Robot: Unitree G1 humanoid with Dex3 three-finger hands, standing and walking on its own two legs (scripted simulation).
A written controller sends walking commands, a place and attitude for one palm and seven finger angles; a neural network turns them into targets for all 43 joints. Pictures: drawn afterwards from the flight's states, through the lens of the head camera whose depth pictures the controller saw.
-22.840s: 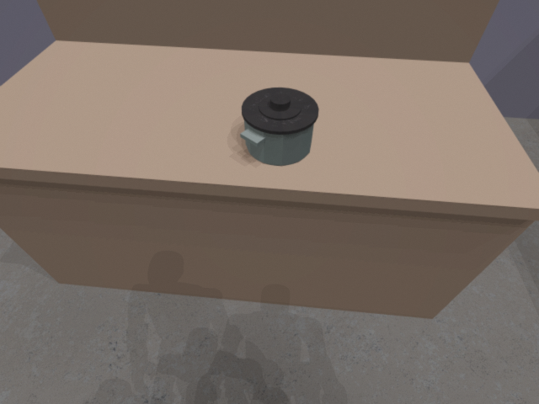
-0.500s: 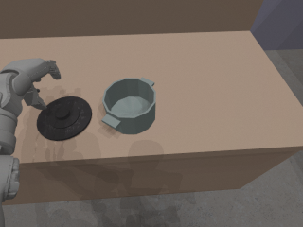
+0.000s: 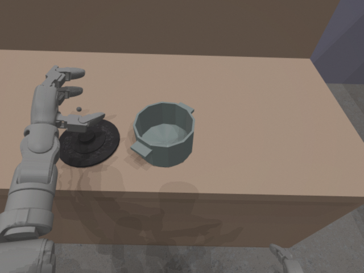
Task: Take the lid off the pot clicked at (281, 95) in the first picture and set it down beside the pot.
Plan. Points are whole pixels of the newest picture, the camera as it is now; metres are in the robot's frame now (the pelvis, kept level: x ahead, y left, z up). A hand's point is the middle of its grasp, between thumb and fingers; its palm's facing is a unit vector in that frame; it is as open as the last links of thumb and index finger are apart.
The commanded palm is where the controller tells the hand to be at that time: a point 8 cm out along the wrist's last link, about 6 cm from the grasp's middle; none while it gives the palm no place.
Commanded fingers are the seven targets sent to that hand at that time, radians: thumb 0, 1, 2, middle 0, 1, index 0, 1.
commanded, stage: draw the hand back to the body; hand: left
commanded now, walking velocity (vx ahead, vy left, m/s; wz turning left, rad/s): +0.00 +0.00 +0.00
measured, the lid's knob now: (86, 136) +0.47 +0.31 -0.03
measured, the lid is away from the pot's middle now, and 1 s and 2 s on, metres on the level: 0.23 0.23 0.23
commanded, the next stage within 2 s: step back with the hand held close in 1.56 s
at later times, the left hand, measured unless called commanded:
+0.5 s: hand (62, 133) +0.32 +0.24 +0.16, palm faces +0.41 -0.87 -0.28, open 9.0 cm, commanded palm +0.27 +0.28 +0.17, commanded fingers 0.00 0.70 0.84 -0.23 -0.43 -0.23 -0.43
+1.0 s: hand (46, 174) +0.24 +0.24 +0.16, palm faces +0.42 -0.85 -0.30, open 7.5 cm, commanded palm +0.18 +0.27 +0.17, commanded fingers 0.00 0.90 0.90 -0.20 -0.30 -0.20 -0.30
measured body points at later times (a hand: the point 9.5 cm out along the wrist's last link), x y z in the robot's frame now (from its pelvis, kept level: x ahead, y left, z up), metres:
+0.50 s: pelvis +0.01 -0.02 +0.00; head +0.01 -0.04 +0.45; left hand +0.30 +0.29 +0.18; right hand +0.17 -0.27 -0.10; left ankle -0.04 +0.09 -0.74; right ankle -0.01 -0.14 -0.74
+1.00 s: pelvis -0.01 -0.02 +0.00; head -0.02 -0.04 +0.45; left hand +0.21 +0.28 +0.18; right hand +0.18 -0.25 -0.09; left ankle -0.04 +0.09 -0.74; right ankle -0.01 -0.14 -0.74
